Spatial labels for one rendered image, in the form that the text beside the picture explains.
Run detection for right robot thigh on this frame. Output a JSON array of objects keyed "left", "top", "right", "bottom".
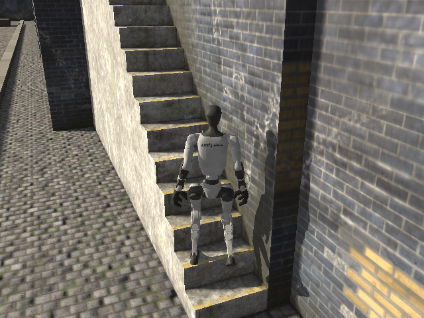
[{"left": 221, "top": 185, "right": 234, "bottom": 225}]

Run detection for right robot shin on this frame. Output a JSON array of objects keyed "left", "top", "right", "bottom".
[{"left": 223, "top": 214, "right": 233, "bottom": 257}]

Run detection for robot left upper arm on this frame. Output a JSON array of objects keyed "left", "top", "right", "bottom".
[{"left": 182, "top": 133, "right": 199, "bottom": 171}]

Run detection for left robot hand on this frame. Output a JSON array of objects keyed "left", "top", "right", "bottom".
[{"left": 172, "top": 190, "right": 187, "bottom": 207}]

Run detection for robot right upper arm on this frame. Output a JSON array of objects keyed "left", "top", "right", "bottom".
[{"left": 227, "top": 134, "right": 242, "bottom": 171}]

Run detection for right robot hand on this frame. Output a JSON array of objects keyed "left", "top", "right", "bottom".
[{"left": 233, "top": 189, "right": 249, "bottom": 206}]

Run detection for robot right forearm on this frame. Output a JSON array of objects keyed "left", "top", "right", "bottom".
[{"left": 235, "top": 162, "right": 247, "bottom": 191}]

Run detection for robot left forearm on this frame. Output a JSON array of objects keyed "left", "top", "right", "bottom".
[{"left": 175, "top": 161, "right": 189, "bottom": 191}]

